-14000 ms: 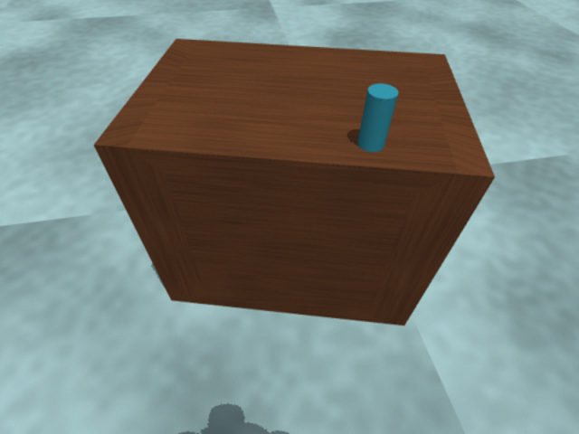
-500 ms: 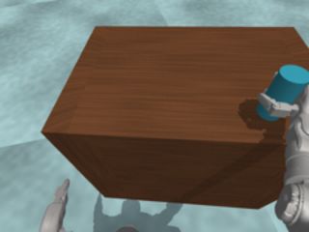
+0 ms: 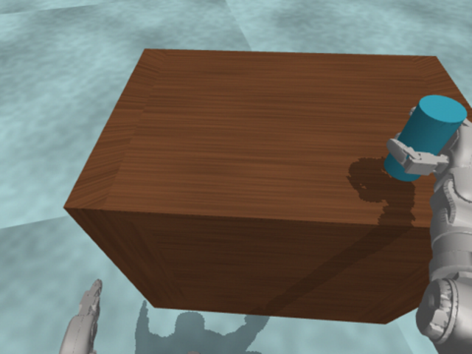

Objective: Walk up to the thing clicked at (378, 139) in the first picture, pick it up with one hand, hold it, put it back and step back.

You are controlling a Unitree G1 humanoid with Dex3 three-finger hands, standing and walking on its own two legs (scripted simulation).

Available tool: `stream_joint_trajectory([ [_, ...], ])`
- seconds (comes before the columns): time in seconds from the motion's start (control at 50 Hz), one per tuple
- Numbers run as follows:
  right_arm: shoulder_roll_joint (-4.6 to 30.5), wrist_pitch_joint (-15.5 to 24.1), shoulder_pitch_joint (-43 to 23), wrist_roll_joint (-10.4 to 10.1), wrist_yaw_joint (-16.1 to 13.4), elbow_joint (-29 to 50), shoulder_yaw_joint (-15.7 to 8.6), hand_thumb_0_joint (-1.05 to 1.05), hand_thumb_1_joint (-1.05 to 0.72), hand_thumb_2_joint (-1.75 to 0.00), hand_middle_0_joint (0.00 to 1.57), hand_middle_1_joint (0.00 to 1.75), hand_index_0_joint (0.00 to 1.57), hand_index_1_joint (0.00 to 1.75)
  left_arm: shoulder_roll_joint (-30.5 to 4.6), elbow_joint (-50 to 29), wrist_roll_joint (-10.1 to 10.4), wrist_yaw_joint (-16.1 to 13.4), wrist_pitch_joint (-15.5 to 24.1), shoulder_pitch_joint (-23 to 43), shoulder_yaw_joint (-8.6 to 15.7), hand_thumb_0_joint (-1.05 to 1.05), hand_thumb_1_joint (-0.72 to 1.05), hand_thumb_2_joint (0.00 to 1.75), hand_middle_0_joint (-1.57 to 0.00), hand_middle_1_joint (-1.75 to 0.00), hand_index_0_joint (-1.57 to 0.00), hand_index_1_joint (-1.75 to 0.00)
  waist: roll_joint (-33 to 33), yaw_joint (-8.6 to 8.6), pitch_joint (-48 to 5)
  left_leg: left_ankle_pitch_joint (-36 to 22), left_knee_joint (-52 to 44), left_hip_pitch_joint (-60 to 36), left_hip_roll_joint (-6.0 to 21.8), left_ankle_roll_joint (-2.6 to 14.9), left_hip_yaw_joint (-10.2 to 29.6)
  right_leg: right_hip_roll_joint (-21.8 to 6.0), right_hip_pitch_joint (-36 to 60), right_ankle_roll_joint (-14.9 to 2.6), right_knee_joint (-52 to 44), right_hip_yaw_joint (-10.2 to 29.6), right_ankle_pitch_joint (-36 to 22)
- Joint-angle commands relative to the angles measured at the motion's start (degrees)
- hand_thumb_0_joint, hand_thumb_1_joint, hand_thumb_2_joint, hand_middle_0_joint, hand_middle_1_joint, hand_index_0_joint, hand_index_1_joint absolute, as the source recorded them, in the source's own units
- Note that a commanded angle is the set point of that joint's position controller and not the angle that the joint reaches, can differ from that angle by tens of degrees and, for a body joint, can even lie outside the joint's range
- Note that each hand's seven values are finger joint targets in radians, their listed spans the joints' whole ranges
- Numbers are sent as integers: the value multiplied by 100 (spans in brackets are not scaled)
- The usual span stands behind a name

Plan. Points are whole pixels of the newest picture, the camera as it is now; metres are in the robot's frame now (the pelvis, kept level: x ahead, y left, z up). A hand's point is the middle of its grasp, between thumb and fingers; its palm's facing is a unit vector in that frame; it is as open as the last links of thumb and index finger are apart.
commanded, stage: settle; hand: right
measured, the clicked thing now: (420, 141) +0.45 -0.26 +0.14
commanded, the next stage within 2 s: lift in 0.18 s
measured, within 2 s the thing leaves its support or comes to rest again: neither
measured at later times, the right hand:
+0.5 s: hand (419, 127) +0.46 -0.26 +0.16, palm faces +0.28 +0.96 +0.02, open 9.0 cm
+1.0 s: hand (439, 109) +0.40 -0.22 +0.24, palm faces +0.26 +0.97 +0.00, open 9.0 cm
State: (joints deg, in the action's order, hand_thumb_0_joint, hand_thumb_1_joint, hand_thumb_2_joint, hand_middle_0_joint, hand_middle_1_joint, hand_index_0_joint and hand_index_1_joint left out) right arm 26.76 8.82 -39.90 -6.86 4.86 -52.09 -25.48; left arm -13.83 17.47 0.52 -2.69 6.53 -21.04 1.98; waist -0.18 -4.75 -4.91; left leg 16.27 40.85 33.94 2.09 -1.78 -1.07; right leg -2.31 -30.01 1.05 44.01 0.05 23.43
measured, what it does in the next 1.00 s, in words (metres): stands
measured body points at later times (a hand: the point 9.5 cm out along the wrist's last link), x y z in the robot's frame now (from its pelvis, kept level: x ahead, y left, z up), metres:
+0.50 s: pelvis +0.01 +0.00 +0.01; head +0.05 -0.01 +0.46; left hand +0.16 +0.27 -0.04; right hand +0.44 -0.31 +0.16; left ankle +0.04 +0.14 -0.71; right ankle -0.02 -0.13 -0.71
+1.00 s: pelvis +0.01 +0.00 +0.02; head +0.00 +0.02 +0.47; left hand +0.17 +0.25 -0.05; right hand +0.38 -0.27 +0.24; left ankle +0.04 +0.14 -0.71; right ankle -0.02 -0.13 -0.71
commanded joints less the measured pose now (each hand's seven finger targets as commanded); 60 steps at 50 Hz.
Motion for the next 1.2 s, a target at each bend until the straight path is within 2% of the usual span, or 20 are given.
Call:
stream_joint_trajectory([
  [0.0,1586,352,-2462,-104,30,1309,-125,0,-40,-129,133,141,136,141,-751,-746,51,-73,358,163,329,0,-55,6,-5,-5,-4,-5,492,61,-1848,-1274,-414,-1340,-186,135,-115,167,624,-100,-689,-100,-1637],
  [0.28,1543,159,-2621,-126,74,1249,-32,0,-42,-134,129,142,132,142,-798,-572,52,-96,396,218,326,0,-55,6,-5,-6,-6,-5,389,22,-1915,-1675,-527,-1567,-192,162,-141,158,820,-70,-823,-90,-2087],
  [0.32,1712,140,-2666,-147,50,1360,-194,0,-38,-128,126,137,129,137,-986,-635,65,-111,391,288,558,0,-55,5,-5,-6,-6,-6,523,65,-2173,-1843,-527,-1671,-194,171,-142,155,1027,-52,-800,-107,-2350],
  [0.38,1322,80,-2585,-166,65,1528,40,0,-40,-126,125,135,128,135,-792,-485,58,-77,370,156,445,0,-55,5,-5,-6,-6,-6,558,80,-2086,-2041,-542,-1727,-185,187,-138,165,1130,-35,-799,-138,-2579],
  [0.42,1609,37,-2622,-167,-1,1797,-130,0,-42,-126,125,135,128,135,-1062,-611,70,-95,376,337,674,0,-56,5,-5,-6,-5,-6,412,132,-2281,-2173,-541,-1937,-187,193,-148,163,1123,-41,-863,-121,-2658],
  [0.46,1336,-54,-2398,-168,-17,1778,20,0,-42,-126,126,136,129,136,-900,-553,68,-76,353,423,528,0,-56,5,-5,-6,-5,-6,379,198,-2085,-2145,-598,-1996,-169,194,-151,182,1076,-49,-906,-142,-2575],
  [0.48,1225,-76,-2275,-170,-1,1769,82,0,-40,-125,125,134,128,134,-987,-503,72,-93,352,339,660,0,-56,5,-5,-6,-5,-6,317,88,-2130,-2215,-585,-1954,-194,213,-173,151,1169,-30,-919,-115,-2730],
  [0.5,1480,-40,-2576,-214,-21,2388,-39,0,-42,-125,126,134,129,134,-1005,-484,79,-98,349,420,650,0,-56,5,-5,-6,-5,-6,606,226,-2262,-2090,-605,-1942,-210,206,-195,123,1344,-4,-958,-80,-2846],
  [0.58,1205,-242,-2389,-239,-59,2772,92,0,-42,-124,126,134,128,134,-592,-477,92,-61,336,352,305,0,-56,6,-5,-6,-5,-6,657,324,-2287,-2154,-667,-2136,-217,241,-212,115,1478,28,-1043,-87,-3052],
  [0.62,1147,-440,-2169,-272,-95,2854,125,0,-42,-126,128,137,131,137,-904,-358,77,-110,304,224,618,0,-56,6,-5,-5,-5,-6,597,235,-2065,-2160,-712,-2036,-230,221,-241,100,1581,10,-1061,-87,-3132],
  [0.66,872,-653,-2064,-300,-164,3170,294,0,-43,-126,129,137,131,137,-765,-410,77,-70,312,318,496,0,-56,5,-5,-6,-5,-6,664,311,-1698,-1836,-844,-1925,-231,216,-253,107,1553,2,-1179,-114,-2861],
  [0.78,784,-1255,-1822,-368,-329,4143,254,0,-41,-128,131,140,133,140,-866,-170,86,-85,317,605,690,0,-56,6,-5,-5,-4,-6,297,366,-1541,-1753,-1007,-2130,-178,159,-270,165,1587,-88,-1336,-139,-2267],
  [0.84,696,-1575,-1632,-394,-365,4361,243,0,-39,-128,131,140,134,140,-772,62,94,-96,310,617,650,0,-56,6,-5,-5,-4,-6,161,426,-1338,-1461,-1108,-2173,-145,116,-294,202,1489,-128,-1448,-142,-1845],
  [0.88,522,-1795,-1553,-397,-357,4588,378,0,-36,-127,130,139,132,139,-483,50,117,-51,311,802,359,0,-55,5,-4,-5,-4,-5,194,494,-1257,-1254,-1167,-2162,-144,116,-311,210,1513,-126,-1528,-141,-1688],
  [0.9,437,-1887,-1624,-425,-350,4767,402,0,-34,-127,130,140,132,140,-359,8,125,-29,315,892,201,0,-55,5,-4,-5,-4,-5,144,519,-1195,-1198,-1174,-2177,-151,117,-323,197,1504,-124,-1556,-131,-1659],
  [0.98,553,-2341,-1479,-440,-374,5122,288,0,-33,-128,130,140,133,140,-898,132,126,-65,308,863,737,0,-55,5,-4,-5,-4,-5,70,422,-1269,-1325,-1236,-2208,-119,93,-333,236,1730,-138,-1582,-145,-1742],
  [1.0,483,-2438,-1457,-440,-382,5254,314,0,-33,-128,130,140,133,140,-693,220,130,-33,298,841,551,0,-55,5,-4,-5,-4,-5,154,493,-1252,-1341,-1246,-2242,-102,98,-327,253,1757,-131,-1566,-158,-1770],
  [1.08,461,-2817,-1335,-464,-427,5555,253,0,-34,-127,130,140,133,140,-831,315,155,-25,325,922,739,0,-56,6,-4,-5,-4,-5,43,473,-1039,-1249,-1322,-2194,-136,101,-391,232,1809,-128,-1644,-117,-1729],
  [1.12,325,-2968,-1386,-455,-450,5787,344,0,-33,-128,130,140,133,140,-514,330,158,22,340,974,465,0,-56,6,-4,-5,-3,-5,166,535,-1090,-1365,-1326,-2286,-102,103,-355,264,1812,-126,-1605,-147,-1832],
  [1.18,310,-3197,-1330,-457,-484,5939,332,0,-33,-129,131,142,134,142,-710,346,146,9,361,1076,625,0,-56,6,-4,-5,-3,-5,111,498,-1144,-1376,-1354,-2337,-107,104,-360,272,1889,-127,-1646,-134,-1855],
])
